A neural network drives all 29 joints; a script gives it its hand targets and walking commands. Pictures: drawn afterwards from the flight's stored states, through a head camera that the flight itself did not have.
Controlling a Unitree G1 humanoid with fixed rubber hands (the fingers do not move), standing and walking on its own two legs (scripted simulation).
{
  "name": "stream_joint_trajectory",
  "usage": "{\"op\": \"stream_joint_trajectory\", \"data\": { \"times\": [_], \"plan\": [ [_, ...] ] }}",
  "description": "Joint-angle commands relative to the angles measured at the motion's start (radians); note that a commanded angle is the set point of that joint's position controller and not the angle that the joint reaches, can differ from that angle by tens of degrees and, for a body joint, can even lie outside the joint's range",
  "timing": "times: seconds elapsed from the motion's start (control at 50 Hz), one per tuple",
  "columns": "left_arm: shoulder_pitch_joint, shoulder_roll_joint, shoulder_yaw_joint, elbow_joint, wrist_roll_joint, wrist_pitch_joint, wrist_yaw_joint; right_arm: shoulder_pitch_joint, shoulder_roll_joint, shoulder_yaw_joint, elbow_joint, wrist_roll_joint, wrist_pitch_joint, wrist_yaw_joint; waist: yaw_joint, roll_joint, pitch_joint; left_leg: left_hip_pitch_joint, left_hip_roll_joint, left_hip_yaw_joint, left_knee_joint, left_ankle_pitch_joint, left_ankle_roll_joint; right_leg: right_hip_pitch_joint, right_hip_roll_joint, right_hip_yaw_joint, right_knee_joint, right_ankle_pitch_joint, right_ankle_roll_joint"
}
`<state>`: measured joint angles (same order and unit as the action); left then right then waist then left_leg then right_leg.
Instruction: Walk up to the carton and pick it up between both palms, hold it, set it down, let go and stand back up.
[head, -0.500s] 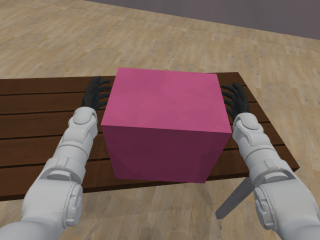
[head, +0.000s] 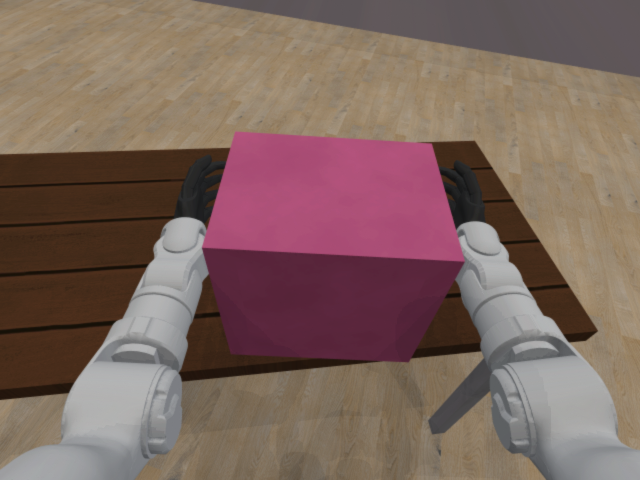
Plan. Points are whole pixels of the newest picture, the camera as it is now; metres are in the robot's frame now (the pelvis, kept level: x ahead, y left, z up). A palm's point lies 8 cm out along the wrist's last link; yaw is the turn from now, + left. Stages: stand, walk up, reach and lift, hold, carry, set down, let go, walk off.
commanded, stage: reach and lift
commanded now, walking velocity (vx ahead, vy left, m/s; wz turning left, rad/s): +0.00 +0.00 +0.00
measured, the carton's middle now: (326, 253) +0.40 +0.02 +0.05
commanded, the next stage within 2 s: none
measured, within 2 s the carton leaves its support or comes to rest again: leaves its support in 1.44 s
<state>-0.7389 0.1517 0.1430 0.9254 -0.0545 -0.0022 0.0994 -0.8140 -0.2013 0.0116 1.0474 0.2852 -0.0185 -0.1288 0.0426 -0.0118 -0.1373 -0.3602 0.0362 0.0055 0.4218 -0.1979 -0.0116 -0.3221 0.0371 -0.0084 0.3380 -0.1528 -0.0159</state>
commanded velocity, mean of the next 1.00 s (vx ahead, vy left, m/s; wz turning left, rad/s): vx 0.00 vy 0.00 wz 0.00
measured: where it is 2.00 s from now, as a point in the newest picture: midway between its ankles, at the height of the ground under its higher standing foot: outside the picture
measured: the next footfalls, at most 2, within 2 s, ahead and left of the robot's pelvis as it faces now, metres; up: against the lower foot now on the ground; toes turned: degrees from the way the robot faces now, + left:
none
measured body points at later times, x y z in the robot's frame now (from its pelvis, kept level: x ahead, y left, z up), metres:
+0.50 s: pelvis +0.00 +0.00 +0.00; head +0.01 +0.01 +0.45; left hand +0.41 +0.20 +0.11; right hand +0.44 -0.15 +0.11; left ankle +0.00 +0.12 -0.74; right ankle +0.00 -0.11 -0.74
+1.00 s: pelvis +0.02 +0.01 +0.01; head +0.01 +0.03 +0.46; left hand +0.41 +0.20 +0.11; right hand +0.42 -0.16 +0.12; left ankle +0.00 +0.12 -0.74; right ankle +0.00 -0.11 -0.74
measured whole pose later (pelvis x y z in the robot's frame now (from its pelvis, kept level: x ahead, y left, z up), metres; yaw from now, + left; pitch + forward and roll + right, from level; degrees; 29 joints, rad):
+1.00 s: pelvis +0.02 +0.01 +0.01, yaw +0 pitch +0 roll +0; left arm -0.61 0.03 0.37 0.70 0.21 0.04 -0.03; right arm -0.68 -0.07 -0.31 0.86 -0.13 -0.03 0.01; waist 0.02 -0.04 -0.03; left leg -0.11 0.01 0.02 0.29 -0.18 0.00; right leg -0.09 0.01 0.00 0.25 -0.15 0.00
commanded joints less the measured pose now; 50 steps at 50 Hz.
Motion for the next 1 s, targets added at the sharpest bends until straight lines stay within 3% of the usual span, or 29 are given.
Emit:
{"op": "stream_joint_trajectory", "data": {
  "times": [0.0, 0.5, 0.58, 0.64, 0.68, 0.74, 0.82, 0.88, 0.98],
  "plan": [
    [-0.418, 0.018, -0.018, -0.162, 0.007, -0.029, -0.002, -0.389, -0.051, -0.011, -0.16, -0.013, -0.023, 0.009, -0.005, 0.032, -0.409, 0.244, -0.036, 0.029, 0.014, 0.387, -0.048, 0.128, 0.015, -0.001, -0.027, 0.156, 0.011],
    [-0.442, -0.098, -0.003, -0.109, 0.065, -0.096, -0.033, -0.388, 0.107, -0.045, -0.157, -0.108, -0.047, 0.038, -0.01, 0.019, -0.37, 0.205, -0.039, 0.039, -0.022, 0.352, -0.038, 0.202, -0.009, 0.01, -0.038, 0.17, 0.015],
    [-0.466, -0.22, 0.004, -0.099, 0.122, -0.109, -0.073, -0.398, 0.239, -0.068, -0.156, -0.188, -0.065, 0.077, -0.017, 0.016, -0.344, 0.217, -0.042, 0.044, -0.044, 0.347, -0.039, 0.233, -0.015, 0.004, -0.053, 0.18, 0.017],
    [-0.515, -0.535, -0.033, -0.092, 0.204, -0.112, -0.179, -0.426, 0.586, -0.073, -0.191, -0.343, -0.081, 0.167, -0.042, 0.017, -0.3, 0.22, -0.052, 0.053, -0.087, 0.302, -0.036, 0.306, -0.026, -0.008, -0.071, 0.212, 0.019],
    [-0.483, -0.624, -0.066, -0.114, 0.224, -0.105, -0.216, -0.387, 0.657, -0.074, -0.229, -0.406, -0.095, 0.212, -0.036, 0.039, -0.333, 0.26, -0.054, 0.059, -0.098, 0.343, -0.047, 0.348, -0.024, -0.025, -0.065, 0.292, 0.017],
    [-0.447, -0.617, -0.054, -0.139, 0.25, -0.064, -0.223, -0.358, 0.686, -0.047, -0.246, -0.417, -0.092, 0.229, -0.02, 0.018, -0.29, 0.254, -0.056, 0.073, -0.112, 0.357, -0.045, 0.414, -0.02, -0.033, -0.056, 0.345, 0.029],
    [-0.417, -0.611, -0.038, -0.198, 0.274, 0.002, -0.232, -0.34, 0.683, -0.044, -0.263, -0.435, -0.082, 0.232, -0.01, 0.0, -0.185, 0.23, -0.057, 0.09, -0.151, 0.296, -0.028, 0.422, -0.021, -0.041, -0.066, 0.278, 0.039],
    [-0.406, -0.621, -0.056, -0.252, 0.276, 0.039, -0.228, -0.325, 0.676, -0.046, -0.271, -0.44, -0.082, 0.238, -0.008, 0.015, -0.159, 0.265, -0.054, 0.1, -0.15, 0.3, -0.033, 0.387, -0.015, -0.053, -0.079, 0.217, 0.034],
    [-0.371, -0.639, -0.112, -0.341, 0.261, 0.079, -0.218, -0.296, 0.667, -0.024, -0.301, -0.417, -0.091, 0.234, -0.012, 0.05, -0.197, 0.33, -0.054, 0.099, -0.11, 0.409, -0.053, 0.368, -0.002, -0.063, -0.078, 0.257, 0.03]
  ]
}}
